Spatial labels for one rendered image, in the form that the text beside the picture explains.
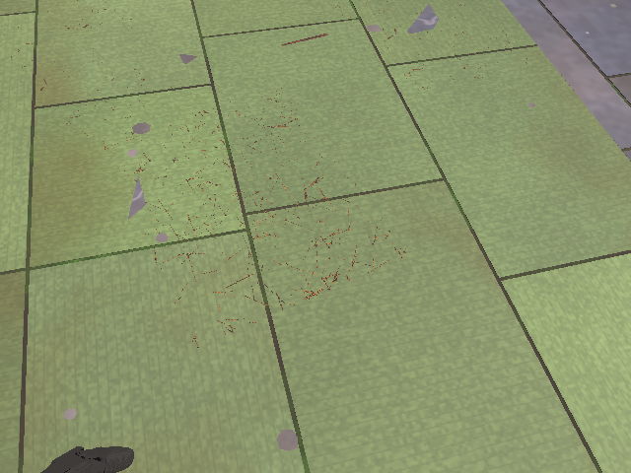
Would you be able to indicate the robot left hand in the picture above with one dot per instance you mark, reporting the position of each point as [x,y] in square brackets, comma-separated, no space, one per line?
[97,460]

